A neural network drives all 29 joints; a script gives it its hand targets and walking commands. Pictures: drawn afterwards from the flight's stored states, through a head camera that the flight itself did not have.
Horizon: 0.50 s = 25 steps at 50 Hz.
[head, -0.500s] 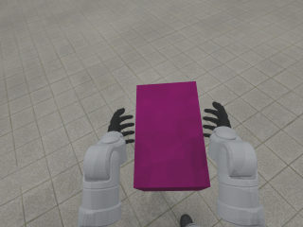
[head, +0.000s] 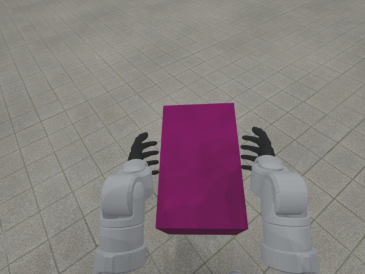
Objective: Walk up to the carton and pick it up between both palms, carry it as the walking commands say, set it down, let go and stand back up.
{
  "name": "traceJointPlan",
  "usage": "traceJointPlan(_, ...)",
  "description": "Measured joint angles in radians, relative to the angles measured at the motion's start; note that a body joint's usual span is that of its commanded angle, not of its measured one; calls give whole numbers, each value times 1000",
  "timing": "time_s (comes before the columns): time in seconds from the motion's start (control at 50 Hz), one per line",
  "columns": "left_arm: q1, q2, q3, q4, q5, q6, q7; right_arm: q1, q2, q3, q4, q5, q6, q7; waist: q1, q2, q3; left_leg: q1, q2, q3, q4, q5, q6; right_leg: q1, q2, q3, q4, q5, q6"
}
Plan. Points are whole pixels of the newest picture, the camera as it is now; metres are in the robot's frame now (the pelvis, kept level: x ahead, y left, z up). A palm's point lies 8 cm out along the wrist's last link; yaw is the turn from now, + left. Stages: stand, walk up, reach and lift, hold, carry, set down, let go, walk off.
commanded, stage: carry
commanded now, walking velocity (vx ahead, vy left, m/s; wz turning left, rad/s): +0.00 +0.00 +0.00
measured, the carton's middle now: (200, 170) +0.35 +0.00 +0.01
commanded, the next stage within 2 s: none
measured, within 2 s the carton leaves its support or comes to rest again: neither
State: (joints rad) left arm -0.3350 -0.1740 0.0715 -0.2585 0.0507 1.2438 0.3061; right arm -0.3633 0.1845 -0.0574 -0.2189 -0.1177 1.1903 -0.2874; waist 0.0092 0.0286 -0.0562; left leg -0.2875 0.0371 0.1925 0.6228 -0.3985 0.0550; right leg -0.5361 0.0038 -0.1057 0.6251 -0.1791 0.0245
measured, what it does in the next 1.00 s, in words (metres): steps on the spot: right foot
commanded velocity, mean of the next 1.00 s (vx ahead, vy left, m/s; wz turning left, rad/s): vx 0.00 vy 0.00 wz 0.53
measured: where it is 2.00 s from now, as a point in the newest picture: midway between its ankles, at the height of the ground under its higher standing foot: outside the picture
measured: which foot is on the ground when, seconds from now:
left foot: down 0.00-1.00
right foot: up 0.00-0.00, down 0.02-1.00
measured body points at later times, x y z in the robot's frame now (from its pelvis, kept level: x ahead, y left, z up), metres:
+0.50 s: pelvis -0.03 -0.01 +0.00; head -0.05 -0.02 +0.45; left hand +0.27 +0.11 +0.10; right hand +0.27 -0.14 +0.11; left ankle -0.04 +0.09 -0.73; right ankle +0.10 -0.09 -0.72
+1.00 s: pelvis -0.01 +0.00 +0.00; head -0.01 +0.00 +0.45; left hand +0.27 +0.17 +0.08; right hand +0.31 -0.08 +0.09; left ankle -0.03 +0.09 -0.71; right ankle +0.06 -0.10 -0.73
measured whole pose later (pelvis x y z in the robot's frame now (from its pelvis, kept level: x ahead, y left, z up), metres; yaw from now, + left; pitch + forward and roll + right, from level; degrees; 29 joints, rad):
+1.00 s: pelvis -0.01 +0.00 +0.00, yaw +8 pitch +5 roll +0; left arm -0.33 -0.17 0.07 -0.15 0.06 1.22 0.28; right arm -0.35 0.18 -0.06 -0.16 -0.13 1.20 -0.29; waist 0.01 0.02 -0.11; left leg -0.44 0.02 0.10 0.74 -0.35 0.04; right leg -0.47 -0.06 -0.15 0.59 -0.21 -0.02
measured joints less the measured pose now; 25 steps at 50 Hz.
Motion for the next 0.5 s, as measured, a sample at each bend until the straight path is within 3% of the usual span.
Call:
traceJointPlan(0.02,0,0,2,0,0,0,-3,0,-1,0,0,0,2,0,0,-6,-7,-6,-2,0,41,-25,-6,28,-4,0,-48,109,-17)
traceJointPlan(0.08,0,-1,4,24,1,-11,-17,5,-3,-1,0,-1,4,-4,-1,-9,-2,-31,1,-1,131,-83,-25,31,-3,2,-9,30,-72)
traceJointPlan(0.14,1,0,6,50,9,-1,-24,9,-4,-1,19,-1,21,-5,-1,-30,-1,-59,0,-2,141,-132,-27,30,-4,16,-52,57,-101)
traceJointPlan(0.2,1,0,6,58,9,2,-27,11,-5,-1,21,-1,27,-7,-2,-39,-3,-26,0,-3,32,-101,-27,29,-3,28,-96,103,-101)
traceJointPlan(0.26,5,1,6,66,10,2,-24,17,-6,-1,34,0,26,0,-1,-49,-4,-4,-4,-1,-34,20,-31,54,-5,30,-144,127,-84)
traceJointPlan(0.32,7,2,7,67,9,3,-25,17,-7,-1,37,-1,28,5,-2,-53,-18,3,-5,-1,-51,30,-31,65,-5,29,-166,115,-56)
traceJointPlan(0.38,7,2,7,67,10,3,-24,18,-7,-1,37,-1,28,5,-2,-43,-26,8,-5,-1,-48,84,-31,66,-8,28,-144,115,-56)
traceJointPlan(0.5,6,2,12,85,11,3,-31,17,-7,-1,39,-2,42,4,-1,-35,-37,8,-6,-13,-39,76,-31,65,-13,18,-123,87,-56)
